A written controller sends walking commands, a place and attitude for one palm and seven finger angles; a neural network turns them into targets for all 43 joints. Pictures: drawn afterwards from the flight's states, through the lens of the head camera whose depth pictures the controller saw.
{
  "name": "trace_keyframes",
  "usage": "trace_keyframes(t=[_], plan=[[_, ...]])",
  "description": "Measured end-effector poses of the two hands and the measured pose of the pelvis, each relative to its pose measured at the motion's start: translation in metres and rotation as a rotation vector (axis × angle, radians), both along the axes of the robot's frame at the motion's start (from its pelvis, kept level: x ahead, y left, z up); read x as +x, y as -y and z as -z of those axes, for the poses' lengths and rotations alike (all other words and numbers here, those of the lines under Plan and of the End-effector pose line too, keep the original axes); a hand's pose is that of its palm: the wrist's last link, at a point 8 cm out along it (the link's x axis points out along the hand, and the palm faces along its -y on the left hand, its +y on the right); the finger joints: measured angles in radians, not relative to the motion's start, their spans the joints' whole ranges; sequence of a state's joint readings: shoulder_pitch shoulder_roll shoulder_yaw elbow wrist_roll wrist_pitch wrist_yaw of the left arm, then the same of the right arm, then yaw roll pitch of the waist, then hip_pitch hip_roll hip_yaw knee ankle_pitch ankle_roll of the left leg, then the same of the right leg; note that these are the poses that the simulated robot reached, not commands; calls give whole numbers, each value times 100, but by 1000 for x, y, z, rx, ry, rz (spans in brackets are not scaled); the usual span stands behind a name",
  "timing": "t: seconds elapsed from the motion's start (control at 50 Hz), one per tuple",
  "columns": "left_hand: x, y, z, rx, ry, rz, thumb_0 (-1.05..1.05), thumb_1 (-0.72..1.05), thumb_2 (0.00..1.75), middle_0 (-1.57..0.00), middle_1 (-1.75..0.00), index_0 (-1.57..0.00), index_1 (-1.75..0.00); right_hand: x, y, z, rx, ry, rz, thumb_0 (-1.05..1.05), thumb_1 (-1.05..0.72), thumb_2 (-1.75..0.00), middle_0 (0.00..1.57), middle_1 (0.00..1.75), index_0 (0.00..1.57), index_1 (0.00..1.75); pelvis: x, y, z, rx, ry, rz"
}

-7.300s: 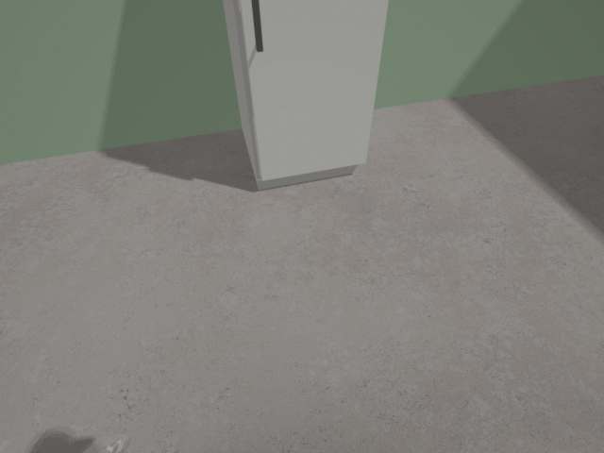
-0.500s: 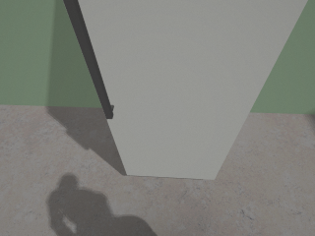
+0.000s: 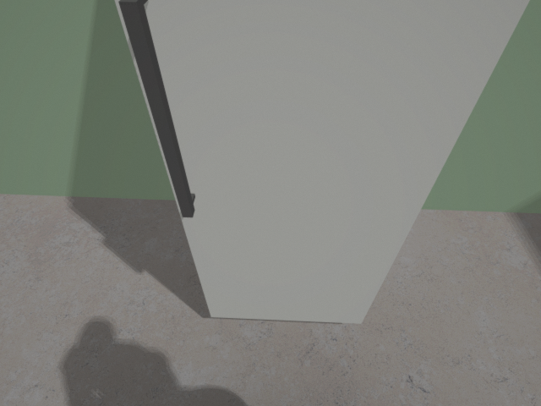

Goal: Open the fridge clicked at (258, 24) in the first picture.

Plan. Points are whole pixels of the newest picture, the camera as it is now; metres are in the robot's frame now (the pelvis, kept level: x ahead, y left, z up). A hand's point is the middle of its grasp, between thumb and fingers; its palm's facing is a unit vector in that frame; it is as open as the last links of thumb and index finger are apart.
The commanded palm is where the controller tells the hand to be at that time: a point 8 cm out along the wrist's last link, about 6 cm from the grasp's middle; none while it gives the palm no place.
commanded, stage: come to a stop and stand still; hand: left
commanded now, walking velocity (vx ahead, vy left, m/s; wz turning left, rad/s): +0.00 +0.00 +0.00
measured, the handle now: (170, 128) +0.51 +0.21 +0.15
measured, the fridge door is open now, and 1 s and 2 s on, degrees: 0 0 0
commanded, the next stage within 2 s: look again from close up in 0.34 s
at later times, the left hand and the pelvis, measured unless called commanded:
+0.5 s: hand out of the picture +0.01 +0.18 -0.18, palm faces +0.03 -0.98 -0.18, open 7.4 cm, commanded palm none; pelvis +0.01 +0.01 +0.00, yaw +0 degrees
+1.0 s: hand out of the picture +0.01 +0.20 -0.17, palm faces +0.03 -0.98 -0.21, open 7.4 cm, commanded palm none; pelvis +0.00 +0.01 +0.00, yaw +0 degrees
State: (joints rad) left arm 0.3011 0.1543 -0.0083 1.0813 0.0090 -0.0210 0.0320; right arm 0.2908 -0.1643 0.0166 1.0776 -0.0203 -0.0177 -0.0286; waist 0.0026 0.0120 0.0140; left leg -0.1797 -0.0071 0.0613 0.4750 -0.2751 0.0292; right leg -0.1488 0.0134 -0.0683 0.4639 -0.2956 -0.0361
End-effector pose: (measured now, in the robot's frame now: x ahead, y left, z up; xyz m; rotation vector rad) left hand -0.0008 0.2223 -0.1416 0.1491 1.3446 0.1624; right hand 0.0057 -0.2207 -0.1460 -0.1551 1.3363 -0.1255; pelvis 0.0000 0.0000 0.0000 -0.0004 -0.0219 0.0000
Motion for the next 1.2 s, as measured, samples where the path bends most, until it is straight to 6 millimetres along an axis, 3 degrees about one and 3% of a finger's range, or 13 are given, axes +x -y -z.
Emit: trace_keyframes(t=[0.22, 0.74, 1.2], plan=[[3, -6, 0, -3, -28, 1, 1, 91, 90, -20, -30, -20, -30, -20, -19, 2, 33, -86, 11, 1, -92, -90, 20, 29, 20, 30, 6, -6, -1, 3, -4, -1], [3, -14, 2, -11, -35, -12, 1, 91, 90, -20, -30, -20, -30, 13, -11, -4, -19, -19, -16, 1, -92, -90, 20, 29, 20, 30, 7, -14, -2, 4, 0, -5], [2, -22, -1, 6, -8, -2, 1, 91, 90, -20, -30, -20, -30, 10, -2, -8, -29, -10, -31, 0, -91, -90, 20, 30, 20, 30, -3, -11, -4, 4, 4, -10]])
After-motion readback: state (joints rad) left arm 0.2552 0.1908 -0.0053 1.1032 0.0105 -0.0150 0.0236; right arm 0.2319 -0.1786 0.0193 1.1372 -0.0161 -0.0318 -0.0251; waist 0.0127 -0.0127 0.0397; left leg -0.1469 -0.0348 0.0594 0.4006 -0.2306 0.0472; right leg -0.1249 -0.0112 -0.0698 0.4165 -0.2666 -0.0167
